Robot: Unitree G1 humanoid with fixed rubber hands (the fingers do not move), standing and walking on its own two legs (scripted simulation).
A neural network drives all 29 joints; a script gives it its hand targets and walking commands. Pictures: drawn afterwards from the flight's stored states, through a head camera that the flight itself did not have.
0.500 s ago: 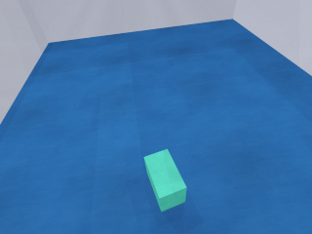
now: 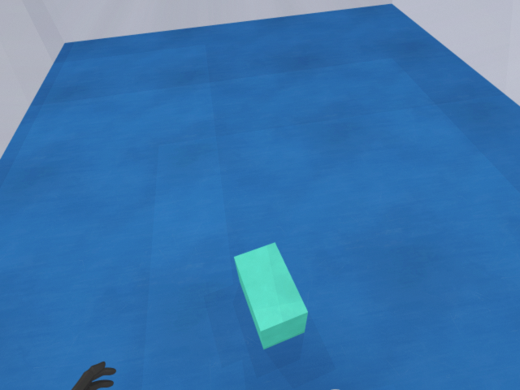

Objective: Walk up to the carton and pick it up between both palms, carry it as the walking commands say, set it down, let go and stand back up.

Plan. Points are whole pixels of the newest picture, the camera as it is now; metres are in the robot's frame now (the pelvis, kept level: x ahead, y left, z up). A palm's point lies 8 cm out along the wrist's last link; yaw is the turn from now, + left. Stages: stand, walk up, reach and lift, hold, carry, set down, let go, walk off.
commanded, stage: walk up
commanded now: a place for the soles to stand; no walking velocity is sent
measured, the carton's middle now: (269, 294) +0.55 +0.02 -0.64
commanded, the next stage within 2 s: none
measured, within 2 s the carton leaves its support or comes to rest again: neither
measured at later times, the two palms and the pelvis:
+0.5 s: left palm out of the picture +0.14 +0.31 -0.07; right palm out of the picture +0.05 -0.33 -0.09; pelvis +0.00 -0.01 +0.00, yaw +0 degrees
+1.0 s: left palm out of the picture +0.08 +0.17 -0.05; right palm out of the picture +0.12 -0.48 -0.09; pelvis +0.05 -0.16 +0.02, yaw +8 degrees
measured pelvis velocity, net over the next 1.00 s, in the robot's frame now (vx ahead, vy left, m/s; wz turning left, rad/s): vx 0.05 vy -0.16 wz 0.15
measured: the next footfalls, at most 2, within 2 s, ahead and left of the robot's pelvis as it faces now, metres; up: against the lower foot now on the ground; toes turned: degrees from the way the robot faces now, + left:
right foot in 0.72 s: +0.17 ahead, -0.21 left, +0.00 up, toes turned +15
left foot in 1.40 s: +0.12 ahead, +0.04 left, +0.00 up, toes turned +16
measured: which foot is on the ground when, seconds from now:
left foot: down 0.00-0.72, up 0.74-1.00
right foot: down 0.00-0.44, up 0.46-0.70, down 0.72-1.00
